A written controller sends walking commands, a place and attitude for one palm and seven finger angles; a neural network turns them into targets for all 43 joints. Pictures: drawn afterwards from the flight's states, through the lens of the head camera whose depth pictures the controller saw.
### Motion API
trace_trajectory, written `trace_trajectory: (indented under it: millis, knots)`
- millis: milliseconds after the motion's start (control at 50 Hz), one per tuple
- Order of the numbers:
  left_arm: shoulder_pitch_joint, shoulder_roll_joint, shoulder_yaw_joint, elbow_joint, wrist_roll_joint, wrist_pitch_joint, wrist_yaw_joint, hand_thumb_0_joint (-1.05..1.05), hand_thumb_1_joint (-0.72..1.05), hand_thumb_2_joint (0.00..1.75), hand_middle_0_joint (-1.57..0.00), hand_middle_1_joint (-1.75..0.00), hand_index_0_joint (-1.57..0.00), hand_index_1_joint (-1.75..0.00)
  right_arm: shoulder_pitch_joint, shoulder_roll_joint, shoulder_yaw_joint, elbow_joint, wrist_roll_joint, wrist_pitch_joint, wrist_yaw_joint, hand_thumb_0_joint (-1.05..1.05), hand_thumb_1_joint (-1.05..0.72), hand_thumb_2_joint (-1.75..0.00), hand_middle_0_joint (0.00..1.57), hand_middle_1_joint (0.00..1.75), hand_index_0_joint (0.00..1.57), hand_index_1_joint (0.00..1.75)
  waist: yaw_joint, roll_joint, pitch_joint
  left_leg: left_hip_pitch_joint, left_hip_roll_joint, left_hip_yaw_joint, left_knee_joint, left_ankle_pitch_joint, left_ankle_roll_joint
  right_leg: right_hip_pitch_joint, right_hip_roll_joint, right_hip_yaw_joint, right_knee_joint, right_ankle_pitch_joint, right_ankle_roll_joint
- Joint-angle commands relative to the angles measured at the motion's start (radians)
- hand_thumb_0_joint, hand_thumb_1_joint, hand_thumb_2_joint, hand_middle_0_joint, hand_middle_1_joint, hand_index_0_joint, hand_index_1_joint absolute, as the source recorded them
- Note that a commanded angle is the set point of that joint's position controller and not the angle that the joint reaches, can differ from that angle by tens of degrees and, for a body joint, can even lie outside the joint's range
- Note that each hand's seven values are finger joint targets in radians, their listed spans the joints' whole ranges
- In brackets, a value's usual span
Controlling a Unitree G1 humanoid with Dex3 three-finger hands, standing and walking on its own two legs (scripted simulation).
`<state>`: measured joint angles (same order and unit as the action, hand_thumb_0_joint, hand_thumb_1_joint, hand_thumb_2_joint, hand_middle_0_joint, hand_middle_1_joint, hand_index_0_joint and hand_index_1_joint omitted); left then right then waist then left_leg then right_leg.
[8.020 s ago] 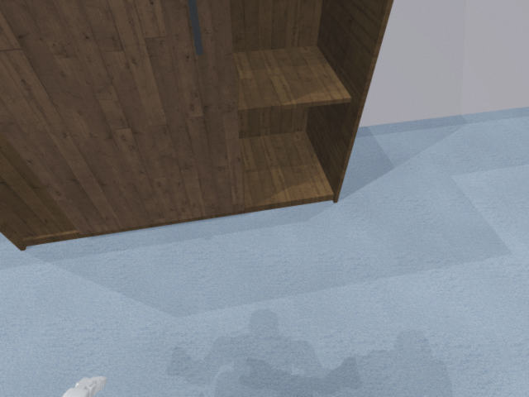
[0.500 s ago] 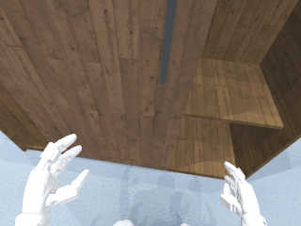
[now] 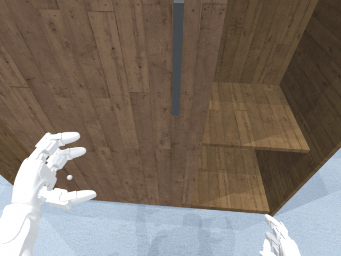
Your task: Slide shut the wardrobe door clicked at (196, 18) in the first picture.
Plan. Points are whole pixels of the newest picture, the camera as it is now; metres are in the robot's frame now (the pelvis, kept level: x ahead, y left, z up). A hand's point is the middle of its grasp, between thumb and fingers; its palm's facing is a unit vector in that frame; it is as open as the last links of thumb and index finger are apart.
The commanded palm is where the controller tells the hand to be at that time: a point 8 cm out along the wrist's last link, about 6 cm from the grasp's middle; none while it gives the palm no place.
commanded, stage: raise the hand with hooked fingers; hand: left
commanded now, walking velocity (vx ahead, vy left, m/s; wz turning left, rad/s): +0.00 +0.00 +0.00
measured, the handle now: (177, 65) +0.50 +0.03 +0.22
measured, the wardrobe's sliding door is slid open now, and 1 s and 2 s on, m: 0.45 0.45 0.45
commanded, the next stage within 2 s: move the hooked fingers beside the handle in 1.04 s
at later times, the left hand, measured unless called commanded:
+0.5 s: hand (34, 126) +0.27 +0.26 +0.22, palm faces +0.12 -0.99 -0.12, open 14.0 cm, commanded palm +0.24 +0.31 +0.22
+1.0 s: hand (41, 122) +0.28 +0.25 +0.22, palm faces +0.12 -0.99 -0.10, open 14.0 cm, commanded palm +0.24 +0.30 +0.22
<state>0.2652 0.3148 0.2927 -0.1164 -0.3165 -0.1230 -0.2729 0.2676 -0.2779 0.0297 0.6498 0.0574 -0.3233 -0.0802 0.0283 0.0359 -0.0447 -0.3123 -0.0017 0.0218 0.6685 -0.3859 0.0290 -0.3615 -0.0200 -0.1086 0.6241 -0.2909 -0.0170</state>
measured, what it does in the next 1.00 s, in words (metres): stands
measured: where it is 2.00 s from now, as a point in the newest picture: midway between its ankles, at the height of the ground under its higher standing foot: outside the picture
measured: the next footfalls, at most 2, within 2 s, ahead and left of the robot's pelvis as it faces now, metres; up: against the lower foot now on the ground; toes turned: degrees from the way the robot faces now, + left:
none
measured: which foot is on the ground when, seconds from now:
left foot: down 0.00-1.00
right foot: down 0.00-1.00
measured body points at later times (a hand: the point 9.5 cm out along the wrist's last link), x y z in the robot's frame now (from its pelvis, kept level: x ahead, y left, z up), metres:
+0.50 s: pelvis +0.00 -0.01 +0.02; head -0.02 -0.04 +0.46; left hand +0.26 +0.32 +0.23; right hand +0.20 -0.22 -0.06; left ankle -0.02 +0.10 -0.72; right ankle +0.02 -0.11 -0.72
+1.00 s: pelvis +0.00 -0.02 +0.02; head -0.02 -0.05 +0.46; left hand +0.26 +0.31 +0.23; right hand +0.19 -0.25 -0.06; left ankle -0.02 +0.10 -0.72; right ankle +0.02 -0.11 -0.72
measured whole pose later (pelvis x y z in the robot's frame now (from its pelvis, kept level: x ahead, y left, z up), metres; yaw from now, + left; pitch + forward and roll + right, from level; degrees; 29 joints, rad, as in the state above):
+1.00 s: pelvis +0.00 -0.02 +0.02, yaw +0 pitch -3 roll +0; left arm -0.13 0.46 0.50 0.07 -0.34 0.18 -0.40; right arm 0.20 -0.28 0.07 0.66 0.09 -0.25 -0.10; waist 0.05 0.07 -0.01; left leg -0.12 0.01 0.02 0.46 -0.29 0.00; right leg -0.18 0.01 -0.11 0.44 -0.21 -0.05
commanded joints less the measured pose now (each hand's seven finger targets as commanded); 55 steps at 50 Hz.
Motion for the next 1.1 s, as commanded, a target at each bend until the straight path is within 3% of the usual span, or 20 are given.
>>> trace_trajectory:
  millis: [0,80,140,180,240,280,340,360,380,520,580,600,700,800,840,960,1080]
  knots:
    - [-0.252,0.224,0.150,-0.193,-0.037,-0.026,-0.019,0.00,-0.36,0.36,-0.29,-1.11,-0.29,-1.11,-0.124,-0.101,-0.027,-0.154,0.005,-0.072,-0.020,0.00,-0.90,-0.90,0.20,0.30,0.20,0.30,0.015,0.046,-0.124,0.042,0.010,-0.056,-0.167,0.273,-0.016,0.160,0.016,0.034,-0.114,0.182,-0.002]
    - [-0.325,0.234,0.150,-0.149,-0.039,0.034,-0.047,0.00,-0.45,0.32,-0.30,-1.17,-0.30,-1.17,-0.137,-0.101,-0.017,-0.149,0.009,-0.067,-0.022,0.00,-0.90,-0.90,0.20,0.30,0.20,0.30,0.018,0.073,-0.090,0.077,0.010,-0.057,-0.197,0.301,-0.018,0.180,0.019,0.031,-0.140,0.216,-0.006]
    - [-0.378,0.274,0.183,-0.130,-0.041,0.082,-0.065,0.00,-0.50,0.30,-0.30,-1.20,-0.30,-1.20,-0.149,-0.103,-0.011,-0.154,0.011,-0.059,-0.023,0.00,-0.90,-0.90,0.20,0.30,0.20,0.30,0.025,0.043,-0.109,0.098,0.011,-0.060,-0.215,0.315,-0.016,0.206,0.019,0.031,-0.153,0.236,-0.003]
    - [-0.423,0.284,0.191,-0.113,-0.043,0.110,-0.075,0.00,-0.50,0.30,-0.30,-1.20,-0.30,-1.20,-0.160,-0.102,-0.005,-0.149,0.013,-0.047,-0.024,0.00,-0.90,-0.90,0.20,0.30,0.20,0.30,0.022,0.043,-0.081,0.102,0.010,-0.061,-0.226,0.319,-0.016,0.210,0.021,0.031,-0.168,0.240,-0.005]
    - [-0.500,0.328,0.223,-0.121,-0.043,0.140,-0.089,0.00,-0.50,0.30,-0.30,-1.20,-0.30,-1.20,-0.174,-0.101,0.000,-0.158,0.014,-0.036,-0.026,0.00,-0.90,-0.90,0.20,0.30,0.20,0.30,0.025,0.045,-0.124,0.135,0.007,-0.061,-0.234,0.337,-0.013,0.233,0.020,0.035,-0.176,0.257,-0.004]
    - [-0.534,0.340,0.229,-0.124,-0.043,0.154,-0.093,0.00,-0.50,0.30,-0.30,-1.20,-0.30,-1.20,-0.180,-0.094,0.004,-0.154,0.016,-0.027,-0.026,0.00,-0.90,-0.90,0.20,0.30,0.20,0.30,0.025,0.087,-0.133,0.158,0.005,-0.057,-0.237,0.359,-0.015,0.242,0.019,0.036,-0.185,0.278,-0.007]
    - [-0.577,0.376,0.256,-0.080,-0.046,0.180,-0.110,0.00,-0.50,0.30,-0.30,-1.20,-0.30,-1.20,-0.186,-0.098,0.006,-0.152,0.018,-0.016,-0.028,0.00,-0.90,-0.90,0.20,0.30,0.20,0.30,0.024,0.026,-0.133,0.160,0.006,-0.058,-0.247,0.361,-0.010,0.253,0.020,0.036,-0.196,0.291,-0.003]
    - [-0.587,0.383,0.260,-0.056,-0.046,0.192,-0.113,0.00,-0.50,0.30,-0.30,-1.20,-0.30,-1.20,-0.190,-0.096,0.011,-0.147,0.019,-0.009,-0.027,0.00,-0.90,-0.90,0.20,0.30,0.20,0.30,0.027,0.054,-0.101,0.150,0.004,-0.057,-0.252,0.341,-0.011,0.246,0.020,0.041,-0.209,0.270,-0.007]
    - [-0.613,0.388,0.264,-0.043,-0.050,0.199,-0.118,0.00,-0.50,0.30,-0.30,-1.20,-0.30,-1.20,-0.191,-0.098,0.009,-0.145,0.021,-0.006,-0.027,0.00,-0.90,-0.90,0.20,0.30,0.20,0.30,0.021,0.036,-0.099,0.151,0.003,-0.058,-0.259,0.335,-0.011,0.248,0.019,0.038,-0.214,0.269,-0.006]
    - [-0.748,0.483,0.308,-0.010,-0.042,0.253,-0.148,0.00,-0.50,0.30,-0.30,-1.20,-0.30,-1.20,-0.212,-0.105,0.011,-0.161,0.029,0.012,-0.027,0.00,-0.90,-0.90,0.20,0.30,0.20,0.30,0.028,0.057,-0.155,0.178,-0.001,-0.059,-0.273,0.337,-0.006,0.279,0.013,0.048,-0.228,0.265,-0.008]
    - [-0.645,0.417,0.276,0.094,-0.055,0.277,-0.167,0.00,-0.50,0.30,-0.30,-1.20,-0.30,-1.20,-0.203,-0.107,0.008,-0.158,0.033,0.021,-0.018,0.00,-0.90,-0.90,0.20,0.30,0.20,0.30,0.027,0.018,-0.104,0.144,-0.001,-0.051,-0.270,0.321,-0.007,0.263,0.010,0.051,-0.232,0.258,-0.007]
    - [-0.635,0.421,0.279,0.090,-0.059,0.282,-0.174,0.00,-0.50,0.30,-0.30,-1.20,-0.30,-1.20,-0.204,-0.115,0.004,-0.160,0.035,0.024,-0.015,0.00,-0.90,-0.90,0.20,0.30,0.20,0.30,0.029,-0.013,-0.114,0.144,0.001,-0.051,-0.267,0.320,-0.005,0.261,0.009,0.052,-0.230,0.261,-0.004]
    - [-0.665,0.478,0.337,-0.017,-0.061,0.267,-0.153,0.00,-0.50,0.30,-0.30,-1.20,-0.30,-1.20,-0.222,-0.112,-0.005,-0.178,0.031,0.028,-0.010,0.00,-0.90,-0.90,0.20,0.30,0.20,0.30,0.040,0.015,-0.183,0.152,-0.002,-0.039,-0.254,0.333,-0.002,0.298,0.003,0.070,-0.223,0.270,0.001]
    - [-0.690,0.464,0.331,-0.010,-0.055,0.240,-0.124,0.00,-0.50,0.30,-0.30,-1.20,-0.30,-1.20,-0.216,-0.105,-0.004,-0.162,0.029,0.020,-0.019,0.00,-0.90,-0.90,0.20,0.30,0.20,0.30,0.029,0.026,-0.124,0.145,0.001,-0.034,-0.265,0.286,0.000,0.270,0.004,0.076,-0.242,0.208,0.002]
    - [-0.721,0.460,0.312,-0.031,-0.044,0.241,-0.121,0.00,-0.50,0.30,-0.30,-1.20,-0.30,-1.20,-0.221,-0.104,-0.002,-0.165,0.031,0.016,-0.024,0.00,-0.90,-0.90,0.20,0.30,0.20,0.30,0.027,0.090,-0.125,0.157,0.000,-0.033,-0.269,0.280,-0.003,0.264,0.002,0.077,-0.243,0.202,-0.001]
    - [-0.694,0.455,0.304,-0.020,-0.043,0.243,-0.127,0.00,-0.50,0.30,-0.30,-1.20,-0.30,-1.20,-0.215,-0.102,0.000,-0.161,0.030,0.011,-0.027,0.00,-0.90,-0.90,0.20,0.30,0.20,0.30,0.028,0.041,-0.125,0.152,0.002,-0.036,-0.271,0.282,-0.001,0.284,0.004,0.078,-0.250,0.203,0.001]
    - [-0.683,0.452,0.307,0.009,-0.050,0.254,-0.135,0.00,-0.50,0.30,-0.30,-1.20,-0.30,-1.20,-0.216,-0.105,0.000,-0.157,0.032,0.010,-0.022,0.00,-0.90,-0.90,0.20,0.30,0.20,0.30,0.026,0.038,-0.118,0.146,0.001,-0.035,-0.271,0.283,0.000,0.274,0.005,0.076,-0.250,0.211,0.004]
